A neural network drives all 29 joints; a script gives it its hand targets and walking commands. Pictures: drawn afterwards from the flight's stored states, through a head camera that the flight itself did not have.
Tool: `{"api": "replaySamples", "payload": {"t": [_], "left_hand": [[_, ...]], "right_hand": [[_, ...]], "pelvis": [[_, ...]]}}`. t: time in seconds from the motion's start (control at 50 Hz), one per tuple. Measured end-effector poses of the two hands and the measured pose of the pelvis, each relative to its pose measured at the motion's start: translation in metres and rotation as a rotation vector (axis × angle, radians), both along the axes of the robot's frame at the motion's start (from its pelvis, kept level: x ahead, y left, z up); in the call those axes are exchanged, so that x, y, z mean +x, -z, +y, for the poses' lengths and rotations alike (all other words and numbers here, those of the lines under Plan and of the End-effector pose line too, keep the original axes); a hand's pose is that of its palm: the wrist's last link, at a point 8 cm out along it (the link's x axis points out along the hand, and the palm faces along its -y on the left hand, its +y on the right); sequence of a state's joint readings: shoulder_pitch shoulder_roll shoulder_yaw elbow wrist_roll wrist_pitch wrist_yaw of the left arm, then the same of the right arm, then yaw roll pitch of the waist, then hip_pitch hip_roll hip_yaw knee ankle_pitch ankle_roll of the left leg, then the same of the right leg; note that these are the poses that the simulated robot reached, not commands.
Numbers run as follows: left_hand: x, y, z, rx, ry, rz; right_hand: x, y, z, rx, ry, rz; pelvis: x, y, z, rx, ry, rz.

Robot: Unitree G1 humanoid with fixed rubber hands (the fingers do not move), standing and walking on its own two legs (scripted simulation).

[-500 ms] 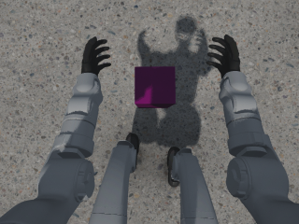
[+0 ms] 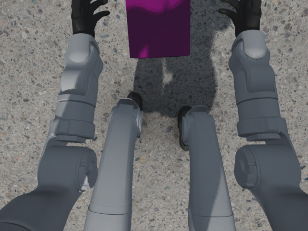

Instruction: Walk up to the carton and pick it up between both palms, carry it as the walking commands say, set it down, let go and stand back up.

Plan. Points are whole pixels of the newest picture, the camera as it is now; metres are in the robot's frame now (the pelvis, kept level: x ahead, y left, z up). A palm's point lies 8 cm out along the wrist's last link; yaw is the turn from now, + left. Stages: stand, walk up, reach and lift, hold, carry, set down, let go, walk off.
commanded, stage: reach and lift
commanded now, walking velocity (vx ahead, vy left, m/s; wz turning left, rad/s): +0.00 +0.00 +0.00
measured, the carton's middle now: (158, 34) +0.49 +0.03 -0.43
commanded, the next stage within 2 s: none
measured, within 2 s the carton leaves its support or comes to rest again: leaves its support in 1.94 s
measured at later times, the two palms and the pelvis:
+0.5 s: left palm (108, 34) +0.47 +0.16 -0.31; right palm (217, 31) +0.49 -0.12 -0.30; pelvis -0.06 +0.00 -0.15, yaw -1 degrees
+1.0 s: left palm (106, 31) +0.48 +0.19 -0.40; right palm (212, 29) +0.51 -0.13 -0.39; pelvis -0.02 +0.00 -0.21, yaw -1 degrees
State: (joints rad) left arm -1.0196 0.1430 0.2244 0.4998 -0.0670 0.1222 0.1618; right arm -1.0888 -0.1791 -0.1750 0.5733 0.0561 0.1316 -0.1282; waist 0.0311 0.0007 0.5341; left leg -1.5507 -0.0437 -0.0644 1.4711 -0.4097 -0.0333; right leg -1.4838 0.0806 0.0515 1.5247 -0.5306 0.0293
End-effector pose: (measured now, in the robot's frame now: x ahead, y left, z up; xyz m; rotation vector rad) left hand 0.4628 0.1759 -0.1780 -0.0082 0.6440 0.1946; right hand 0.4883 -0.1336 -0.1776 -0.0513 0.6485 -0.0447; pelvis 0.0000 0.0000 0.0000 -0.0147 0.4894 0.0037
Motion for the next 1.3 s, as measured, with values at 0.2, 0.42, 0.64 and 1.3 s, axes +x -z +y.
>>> {"api": "replaySamples", "payload": {"t": [0.2,0.42,0.64,1.3], "left_hand": [[-0.003,0.041,0.004,-0.006,-0.042,0.030],[0.002,0.105,-0.007,-0.020,-0.019,0.053],[0.005,0.166,-0.009,-0.009,0.005,0.104],[0.013,0.206,0.001,-0.020,0.062,0.076]], "right_hand": [[-0.006,0.042,0.006,-0.030,-0.025,0.034],[0.004,0.100,0.023,-0.020,-0.042,0.038],[-0.002,0.169,0.007,-0.024,-0.030,0.092],[0.011,0.203,0.023,-0.031,-0.108,0.074]], "pelvis": [[-0.035,0.065,-0.002,0.013,0.015,-0.042],[-0.057,0.130,-0.003,0.011,0.011,-0.035],[-0.048,0.170,-0.002,0.014,0.025,-0.001],[-0.028,0.206,-0.002,0.005,0.014,-0.012]]}}
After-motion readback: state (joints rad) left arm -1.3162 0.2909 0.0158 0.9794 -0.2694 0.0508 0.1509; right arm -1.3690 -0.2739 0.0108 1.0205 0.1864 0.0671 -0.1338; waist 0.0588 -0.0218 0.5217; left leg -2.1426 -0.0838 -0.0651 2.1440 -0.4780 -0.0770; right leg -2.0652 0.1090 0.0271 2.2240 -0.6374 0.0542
